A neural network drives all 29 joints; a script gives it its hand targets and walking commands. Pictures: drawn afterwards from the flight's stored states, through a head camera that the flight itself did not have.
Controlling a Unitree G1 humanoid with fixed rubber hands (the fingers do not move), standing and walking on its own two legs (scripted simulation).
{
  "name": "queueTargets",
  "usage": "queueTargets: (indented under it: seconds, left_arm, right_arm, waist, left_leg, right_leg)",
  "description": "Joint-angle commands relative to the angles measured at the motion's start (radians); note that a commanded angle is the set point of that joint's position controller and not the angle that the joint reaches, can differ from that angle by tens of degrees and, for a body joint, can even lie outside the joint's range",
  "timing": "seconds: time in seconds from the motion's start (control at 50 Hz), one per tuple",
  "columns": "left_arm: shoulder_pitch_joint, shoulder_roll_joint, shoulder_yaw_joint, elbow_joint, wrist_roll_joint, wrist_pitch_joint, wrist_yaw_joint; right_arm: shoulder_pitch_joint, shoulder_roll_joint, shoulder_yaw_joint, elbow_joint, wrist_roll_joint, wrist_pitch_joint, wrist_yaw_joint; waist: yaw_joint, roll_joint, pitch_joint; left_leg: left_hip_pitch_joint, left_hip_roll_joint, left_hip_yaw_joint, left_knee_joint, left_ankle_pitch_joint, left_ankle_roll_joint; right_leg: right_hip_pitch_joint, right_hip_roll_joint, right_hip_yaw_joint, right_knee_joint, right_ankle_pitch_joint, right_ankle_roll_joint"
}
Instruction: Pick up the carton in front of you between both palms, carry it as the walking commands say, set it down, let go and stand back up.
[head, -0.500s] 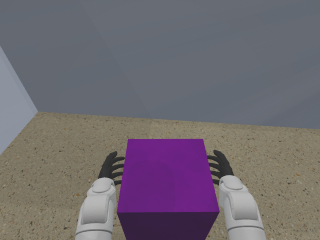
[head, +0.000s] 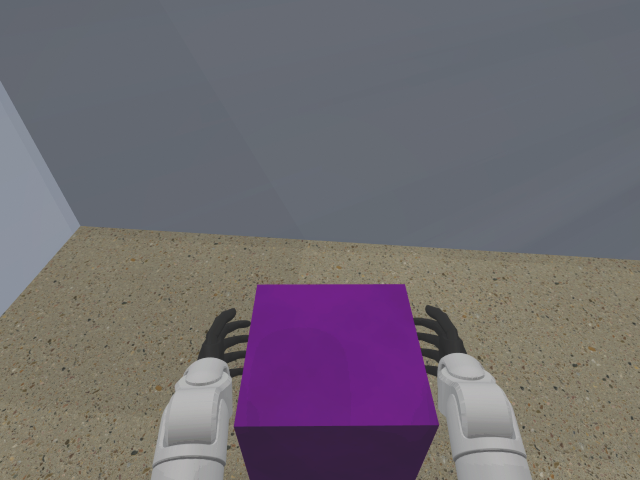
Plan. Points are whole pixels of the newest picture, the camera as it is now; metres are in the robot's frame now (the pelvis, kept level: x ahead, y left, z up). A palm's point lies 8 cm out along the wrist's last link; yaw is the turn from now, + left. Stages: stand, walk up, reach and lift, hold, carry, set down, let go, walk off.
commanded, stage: carry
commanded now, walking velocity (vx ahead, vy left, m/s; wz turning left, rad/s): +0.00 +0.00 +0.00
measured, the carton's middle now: (331, 396) +0.29 +0.00 -0.05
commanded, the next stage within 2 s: hold in 0.40 s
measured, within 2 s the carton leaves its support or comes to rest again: neither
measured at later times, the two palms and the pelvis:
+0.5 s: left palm (213, 378) +0.27 +0.15 +0.04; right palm (457, 374) +0.27 -0.15 +0.04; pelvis -0.01 +0.00 +0.01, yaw +0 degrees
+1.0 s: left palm (225, 363) +0.29 +0.14 +0.03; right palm (460, 373) +0.27 -0.16 +0.03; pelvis -0.06 +0.02 -0.01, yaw -4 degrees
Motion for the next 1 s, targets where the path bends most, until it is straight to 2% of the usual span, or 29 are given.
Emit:
queueTargets:
  seconds: [0.0,0.38,0.4,0.42,0.44,0.46,0.5,0.52,0.54,0.62,0.7,0.78,0.8,0.84,0.9,0.94,0.98]
  left_arm:
    - [-0.438,-0.896,-0.556,-0.065,-0.253,-0.037,-0.235]
    - [-0.439,-0.900,-0.549,-0.056,-0.251,-0.037,-0.237]
    - [-0.337,-0.917,-0.530,-0.078,-0.241,-0.030,-0.244]
    - [-0.355,-0.885,-0.523,-0.105,-0.242,-0.039,-0.238]
    - [-0.340,-0.869,-0.506,-0.113,-0.226,-0.041,-0.233]
    - [-0.377,-0.865,-0.508,-0.108,-0.217,-0.041,-0.239]
    - [-0.407,-0.870,-0.515,-0.092,-0.222,-0.048,-0.234]
    - [-0.418,-0.851,-0.512,-0.085,-0.226,-0.048,-0.241]
    - [-0.439,-0.866,-0.521,-0.088,-0.237,-0.052,-0.247]
    - [-0.437,-0.897,-0.493,-0.028,-0.210,-0.049,-0.253]
    - [-0.504,-0.908,-0.438,0.045,-0.185,-0.045,-0.263]
    - [-0.741,-0.932,-0.323,0.227,-0.143,-0.074,-0.286]
    - [-0.811,-0.947,-0.288,0.283,-0.131,-0.091,-0.293]
    - [-0.922,-0.957,-0.210,0.382,-0.091,-0.129,-0.295]
    - [-1.010,-0.885,-0.049,0.508,-0.001,-0.168,-0.261]
    - [-0.998,-0.797,0.063,0.560,0.061,-0.181,-0.235]
    - [-0.963,-0.712,0.138,0.585,0.117,-0.204,-0.219]
  right_arm:
    - [-0.437,0.897,0.555,-0.073,0.255,-0.043,0.240]
    - [-0.438,0.902,0.551,-0.064,0.252,-0.043,0.243]
    - [-0.337,0.940,0.533,-0.063,0.241,-0.035,0.248]
    - [-0.359,0.904,0.533,-0.109,0.244,-0.050,0.243]
    - [-0.342,0.888,0.512,-0.083,0.224,-0.050,0.238]
    - [-0.359,0.883,0.496,-0.083,0.208,-0.055,0.242]
    - [-0.400,0.877,0.492,-0.062,0.212,-0.061,0.240]
    - [-0.385,0.878,0.476,-0.043,0.202,-0.062,0.237]
    - [-0.397,0.885,0.488,-0.040,0.199,-0.062,0.240]
    - [-0.457,0.913,0.504,-0.021,0.224,-0.057,0.262]
    - [-0.528,0.914,0.453,0.051,0.205,-0.052,0.282]
    - [-0.752,0.908,0.303,0.253,0.140,-0.089,0.309]
    - [-0.815,0.914,0.261,0.309,0.116,-0.108,0.316]
    - [-0.918,0.907,0.166,0.408,0.061,-0.150,0.320]
    - [-0.997,0.826,-0.005,0.529,-0.039,-0.185,0.286]
    - [-0.979,0.754,-0.116,0.578,-0.104,-0.196,0.252]
    - [-0.938,0.700,-0.183,0.596,-0.151,-0.213,0.227]
  waist:
    - [-0.001,0.002,-0.222]
    - [0.000,0.001,-0.230]
    - [-0.001,-0.026,-0.156]
    - [-0.001,-0.037,-0.219]
    - [0.012,-0.006,-0.203]
    - [-0.008,-0.016,-0.168]
    - [-0.010,-0.010,-0.163]
    - [-0.009,-0.038,-0.155]
    - [-0.006,-0.031,-0.135]
    - [0.009,-0.005,-0.141]
    - [0.015,-0.002,-0.067]
    - [0.006,0.004,0.022]
    - [0.002,0.003,0.018]
    - [-0.009,0.016,0.004]
    - [-0.017,0.030,0.032]
    - [-0.014,0.021,0.051]
    - [-0.013,-0.006,0.033]
  left_leg:
    - [0.101,0.094,-0.097,-0.059,0.203,0.003]
    - [0.094,0.093,-0.100,-0.056,0.194,0.001]
    - [0.263,-0.172,-0.245,-0.098,0.429,0.035]
    - [0.309,-0.160,-0.260,-0.096,0.493,0.035]
    - [0.283,-0.163,-0.258,-0.119,0.427,0.029]
    - [0.270,-0.160,-0.262,-0.137,0.405,0.025]
    - [0.317,-0.167,-0.265,-0.126,0.411,0.015]
    - [0.281,-0.170,-0.260,-0.133,0.347,0.012]
    - [0.231,-0.177,-0.257,-0.139,0.309,0.010]
    - [0.249,-0.175,-0.259,-0.151,0.228,0.023]
    - [0.224,-0.164,-0.258,-0.164,0.094,0.028]
    - [0.167,-0.155,-0.250,-0.131,-0.163,0.031]
    - [0.156,-0.153,-0.253,-0.118,-0.207,0.030]
    - [0.133,-0.148,-0.269,-0.097,-0.266,0.028]
    - [0.050,-0.142,-0.285,-0.059,-0.333,0.025]
    - [0.003,-0.151,-0.274,-0.022,-0.320,0.021]
    - [-0.032,-0.157,-0.256,0.019,-0.261,0.023]
  right_leg:
    - [0.044,-0.105,0.100,-0.079,0.209,-0.009]
    - [0.038,-0.106,0.102,-0.080,0.211,-0.011]
    - [0.162,0.128,0.257,-0.125,0.512,-0.012]
    - [0.210,0.131,0.281,-0.122,0.584,-0.003]
    - [0.249,0.121,0.275,-0.130,0.537,-0.009]
    - [0.237,0.129,0.258,-0.138,0.487,-0.006]
    - [0.214,0.137,0.268,-0.150,0.464,-0.002]
    - [0.253,0.139,0.267,-0.173,0.390,-0.005]
    - [0.271,0.138,0.261,-0.165,0.388,-0.002]
    - [0.237,0.135,0.265,-0.162,0.307,0.004]
    - [0.173,0.130,0.256,-0.177,0.145,-0.005]
    - [0.051,0.123,0.240,-0.158,-0.159,-0.036]
    - [0.032,0.122,0.238,-0.141,-0.196,-0.040]
    - [0.006,0.124,0.238,-0.095,-0.204,-0.040]
    - [-0.027,0.136,0.230,-0.019,-0.202,-0.033]
    - [-0.068,0.139,0.227,0.009,-0.206,-0.029]
    - [-0.116,0.140,0.225,0.032,-0.174,-0.020]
